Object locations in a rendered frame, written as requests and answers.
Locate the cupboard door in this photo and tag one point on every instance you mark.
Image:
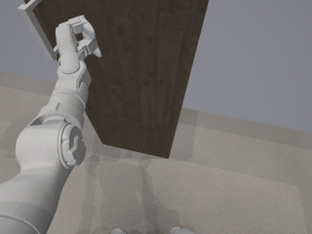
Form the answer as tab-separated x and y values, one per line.
143	45

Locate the left robot hand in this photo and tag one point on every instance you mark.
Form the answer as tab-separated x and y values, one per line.
67	41

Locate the left robot forearm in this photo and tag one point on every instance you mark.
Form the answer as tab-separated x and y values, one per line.
70	95

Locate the left robot upper arm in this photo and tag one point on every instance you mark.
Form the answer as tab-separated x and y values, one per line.
47	155

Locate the handle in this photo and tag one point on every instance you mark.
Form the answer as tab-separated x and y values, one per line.
36	29

